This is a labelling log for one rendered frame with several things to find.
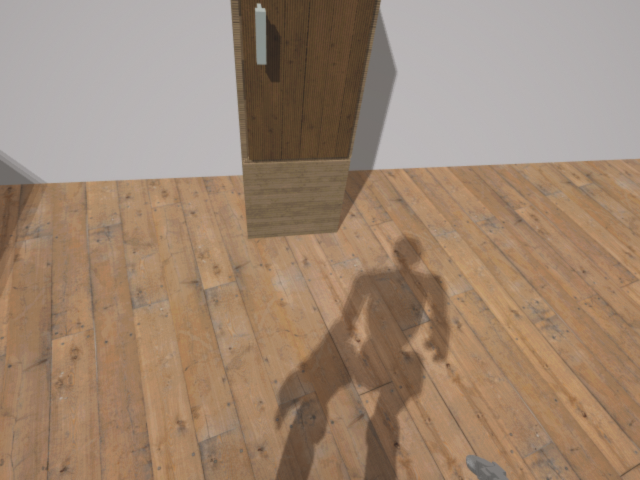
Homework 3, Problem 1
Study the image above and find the robot right hand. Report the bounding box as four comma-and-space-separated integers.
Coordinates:
466, 455, 508, 480

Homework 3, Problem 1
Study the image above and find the cupboard door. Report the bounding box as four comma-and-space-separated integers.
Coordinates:
241, 0, 375, 160

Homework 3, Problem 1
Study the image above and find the handle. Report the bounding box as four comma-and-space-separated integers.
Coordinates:
255, 3, 266, 65

